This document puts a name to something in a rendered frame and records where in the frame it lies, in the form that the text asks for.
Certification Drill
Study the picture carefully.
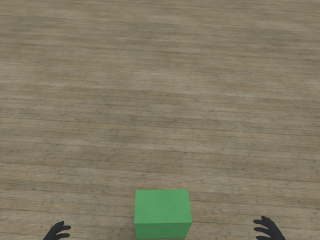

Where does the right robot hand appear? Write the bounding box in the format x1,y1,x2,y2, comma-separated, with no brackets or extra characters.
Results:
253,215,286,240

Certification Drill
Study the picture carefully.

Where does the carton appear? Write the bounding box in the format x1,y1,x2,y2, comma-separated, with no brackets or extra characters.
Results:
134,189,193,240

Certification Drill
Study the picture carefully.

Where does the left robot hand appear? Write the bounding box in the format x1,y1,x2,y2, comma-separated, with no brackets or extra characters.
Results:
43,221,71,240

